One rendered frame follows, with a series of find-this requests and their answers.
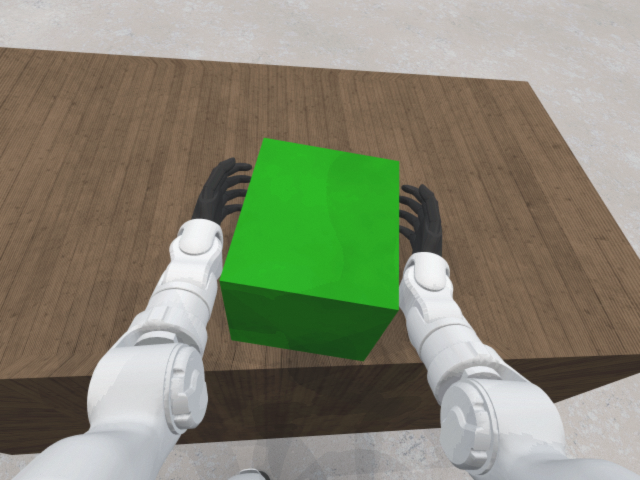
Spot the carton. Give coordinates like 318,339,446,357
219,138,399,361

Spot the left robot shin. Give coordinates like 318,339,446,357
239,469,265,479

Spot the robot left upper arm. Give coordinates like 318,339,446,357
12,343,208,480

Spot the robot right hand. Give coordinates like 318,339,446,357
399,184,442,257

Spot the robot right forearm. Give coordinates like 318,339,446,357
399,252,565,439

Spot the robot left hand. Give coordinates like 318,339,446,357
191,157,252,226

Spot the pedestal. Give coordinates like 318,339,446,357
0,47,640,455

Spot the robot right upper arm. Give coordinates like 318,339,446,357
440,378,640,480

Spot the robot left forearm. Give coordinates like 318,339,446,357
87,219,223,425

